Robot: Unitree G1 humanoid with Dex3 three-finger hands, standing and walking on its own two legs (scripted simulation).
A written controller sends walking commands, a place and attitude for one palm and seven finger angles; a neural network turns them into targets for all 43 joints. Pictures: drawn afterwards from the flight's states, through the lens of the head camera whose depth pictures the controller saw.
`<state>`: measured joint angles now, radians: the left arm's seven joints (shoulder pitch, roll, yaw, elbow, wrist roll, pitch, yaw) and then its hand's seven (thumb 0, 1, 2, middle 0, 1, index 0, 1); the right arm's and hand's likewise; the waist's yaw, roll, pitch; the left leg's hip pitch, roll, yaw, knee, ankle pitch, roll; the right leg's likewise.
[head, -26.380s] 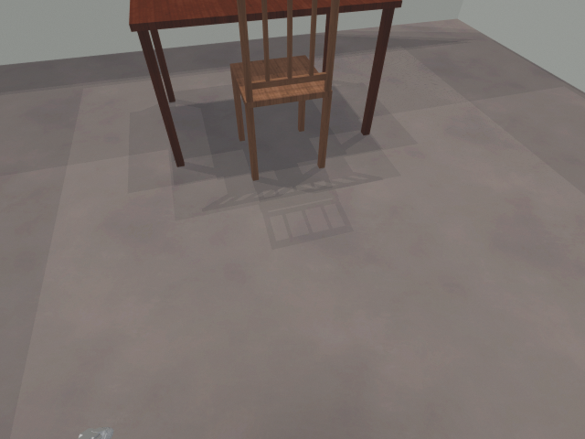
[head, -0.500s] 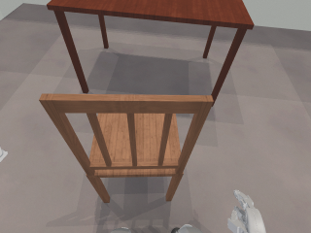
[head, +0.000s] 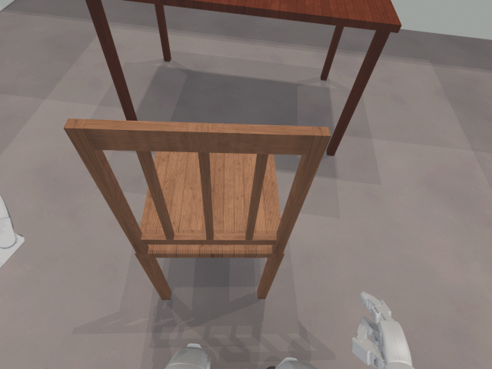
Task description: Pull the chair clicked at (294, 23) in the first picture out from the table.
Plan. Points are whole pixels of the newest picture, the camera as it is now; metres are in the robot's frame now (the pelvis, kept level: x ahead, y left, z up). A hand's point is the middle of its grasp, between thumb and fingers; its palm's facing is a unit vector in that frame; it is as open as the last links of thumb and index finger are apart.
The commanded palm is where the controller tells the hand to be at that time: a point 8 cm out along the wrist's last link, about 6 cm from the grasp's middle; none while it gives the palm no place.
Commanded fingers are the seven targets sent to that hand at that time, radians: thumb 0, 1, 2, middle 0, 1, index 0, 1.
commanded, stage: step back with the hand held close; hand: left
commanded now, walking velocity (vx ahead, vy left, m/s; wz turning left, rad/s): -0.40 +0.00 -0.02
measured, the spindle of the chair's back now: (207, 201) +0.42 +0.11 -0.05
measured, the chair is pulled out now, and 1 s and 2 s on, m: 0.62 0.62 0.62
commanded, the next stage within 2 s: stop stepping back and stand still in 0.20 s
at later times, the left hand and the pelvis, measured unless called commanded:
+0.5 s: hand out of the picture +0.11 +0.25 +0.19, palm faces +0.41 -0.80 -0.43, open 7.4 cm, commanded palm +0.05 +0.29 +0.20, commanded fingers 0.00 0.90 0.90 -0.20 -0.30 -0.20 -0.30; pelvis -0.10 -0.01 +0.01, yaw -1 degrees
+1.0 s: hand out of the picture +0.05 +0.26 +0.19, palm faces +0.38 -0.78 -0.50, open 7.4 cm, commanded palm +0.00 +0.30 +0.20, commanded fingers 0.00 0.90 0.90 -0.20 -0.30 -0.20 -0.30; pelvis -0.14 +0.01 +0.01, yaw -1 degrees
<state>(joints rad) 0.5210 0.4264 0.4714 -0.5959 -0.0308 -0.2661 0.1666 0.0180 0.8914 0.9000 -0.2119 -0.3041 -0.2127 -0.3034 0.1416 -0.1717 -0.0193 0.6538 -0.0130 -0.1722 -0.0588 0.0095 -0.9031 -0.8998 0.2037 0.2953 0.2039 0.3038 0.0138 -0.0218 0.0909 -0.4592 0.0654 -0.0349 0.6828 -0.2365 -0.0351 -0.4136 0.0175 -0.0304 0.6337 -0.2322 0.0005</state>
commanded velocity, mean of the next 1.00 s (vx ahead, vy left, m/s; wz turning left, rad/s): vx -0.02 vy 0.00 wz -0.01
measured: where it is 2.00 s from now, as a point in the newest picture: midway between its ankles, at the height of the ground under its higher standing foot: outside the picture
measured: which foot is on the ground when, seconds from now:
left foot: down 0.00-0.04, up 0.06-0.20, down 0.22-1.00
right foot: down 0.00-0.24, up 0.26-0.44, down 0.46-1.00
